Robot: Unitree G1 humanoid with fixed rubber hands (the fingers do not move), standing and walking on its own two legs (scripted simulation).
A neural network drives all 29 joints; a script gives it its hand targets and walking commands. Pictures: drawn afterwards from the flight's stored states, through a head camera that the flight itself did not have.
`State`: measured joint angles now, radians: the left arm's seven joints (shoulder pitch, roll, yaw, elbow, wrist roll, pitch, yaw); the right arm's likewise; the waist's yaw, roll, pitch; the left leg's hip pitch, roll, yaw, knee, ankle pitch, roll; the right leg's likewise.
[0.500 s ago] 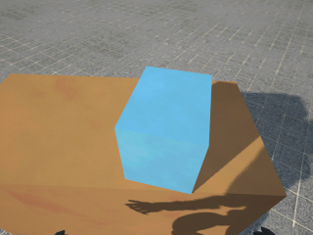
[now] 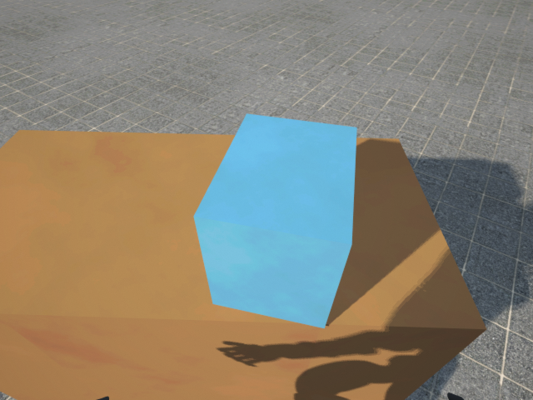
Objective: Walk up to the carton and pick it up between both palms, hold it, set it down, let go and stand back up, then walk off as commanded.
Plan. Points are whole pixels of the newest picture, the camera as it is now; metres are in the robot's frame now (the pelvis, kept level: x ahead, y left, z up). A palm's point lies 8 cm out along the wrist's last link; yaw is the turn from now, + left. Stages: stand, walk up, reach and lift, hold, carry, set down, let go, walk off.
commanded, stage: stand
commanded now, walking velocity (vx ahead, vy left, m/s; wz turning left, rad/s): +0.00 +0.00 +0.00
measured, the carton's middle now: (284, 216) +0.45 +0.00 +0.02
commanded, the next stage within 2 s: walk off in 0.34 s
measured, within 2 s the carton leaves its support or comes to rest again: neither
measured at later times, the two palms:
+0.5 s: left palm out of the picture +0.08 +0.30 -0.09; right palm out of the picture +0.09 -0.28 -0.09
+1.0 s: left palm out of the picture -0.03 +0.27 -0.06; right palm out of the picture +0.01 -0.35 -0.12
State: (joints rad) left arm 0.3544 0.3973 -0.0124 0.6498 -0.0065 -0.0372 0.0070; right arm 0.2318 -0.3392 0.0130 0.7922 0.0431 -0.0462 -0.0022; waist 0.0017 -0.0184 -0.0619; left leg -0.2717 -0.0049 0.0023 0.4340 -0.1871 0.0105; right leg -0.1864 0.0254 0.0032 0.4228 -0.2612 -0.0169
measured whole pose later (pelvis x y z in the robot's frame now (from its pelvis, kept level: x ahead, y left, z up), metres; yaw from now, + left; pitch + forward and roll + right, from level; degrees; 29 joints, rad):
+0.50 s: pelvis -0.01 +0.00 +0.00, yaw +0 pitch +1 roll +0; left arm 0.35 0.39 -0.01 0.67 -0.01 -0.04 0.01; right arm 0.25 -0.34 0.01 0.80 0.04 -0.04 0.00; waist 0.00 -0.01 -0.05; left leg -0.27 0.00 0.00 0.43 -0.17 0.01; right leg -0.19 0.03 0.00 0.42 -0.25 -0.02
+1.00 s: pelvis -0.11 -0.05 -0.01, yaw +0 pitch -4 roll +4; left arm 0.27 0.40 0.02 0.67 0.01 0.02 0.02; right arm 0.20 -0.44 0.01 0.70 0.04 0.06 -0.03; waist 0.01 0.03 0.15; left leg -0.43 -0.11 -0.06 1.13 -0.44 0.02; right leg -0.25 0.00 0.04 0.59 -0.27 -0.06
